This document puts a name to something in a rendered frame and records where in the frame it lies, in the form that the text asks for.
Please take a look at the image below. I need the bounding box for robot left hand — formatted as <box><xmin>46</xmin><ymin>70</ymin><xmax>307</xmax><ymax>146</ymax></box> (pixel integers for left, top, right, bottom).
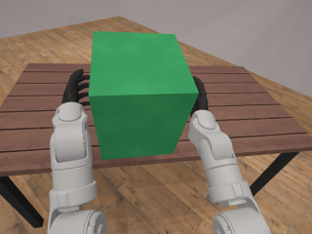
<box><xmin>61</xmin><ymin>68</ymin><xmax>91</xmax><ymax>106</ymax></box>

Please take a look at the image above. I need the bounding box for robot right forearm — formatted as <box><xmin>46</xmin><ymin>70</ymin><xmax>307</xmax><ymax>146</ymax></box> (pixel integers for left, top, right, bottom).
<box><xmin>188</xmin><ymin>109</ymin><xmax>271</xmax><ymax>234</ymax></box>

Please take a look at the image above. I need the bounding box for table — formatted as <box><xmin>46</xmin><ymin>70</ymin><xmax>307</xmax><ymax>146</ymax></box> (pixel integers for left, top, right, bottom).
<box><xmin>0</xmin><ymin>62</ymin><xmax>312</xmax><ymax>228</ymax></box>

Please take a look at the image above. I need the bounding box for robot right upper arm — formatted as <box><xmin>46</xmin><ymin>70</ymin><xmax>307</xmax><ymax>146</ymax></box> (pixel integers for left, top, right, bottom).
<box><xmin>212</xmin><ymin>207</ymin><xmax>270</xmax><ymax>234</ymax></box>

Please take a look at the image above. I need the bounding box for robot left upper arm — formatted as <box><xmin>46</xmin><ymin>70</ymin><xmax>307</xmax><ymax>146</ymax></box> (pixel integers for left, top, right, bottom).
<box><xmin>49</xmin><ymin>210</ymin><xmax>107</xmax><ymax>234</ymax></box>

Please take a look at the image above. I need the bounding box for robot right hand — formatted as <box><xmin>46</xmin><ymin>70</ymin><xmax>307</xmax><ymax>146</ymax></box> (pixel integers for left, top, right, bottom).
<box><xmin>190</xmin><ymin>76</ymin><xmax>209</xmax><ymax>117</ymax></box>

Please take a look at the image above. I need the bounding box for carton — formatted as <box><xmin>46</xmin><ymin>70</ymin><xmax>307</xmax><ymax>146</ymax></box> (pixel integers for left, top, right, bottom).
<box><xmin>88</xmin><ymin>31</ymin><xmax>199</xmax><ymax>160</ymax></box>

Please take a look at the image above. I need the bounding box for robot left forearm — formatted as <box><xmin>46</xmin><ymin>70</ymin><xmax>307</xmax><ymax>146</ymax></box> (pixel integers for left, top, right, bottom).
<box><xmin>47</xmin><ymin>101</ymin><xmax>98</xmax><ymax>234</ymax></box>

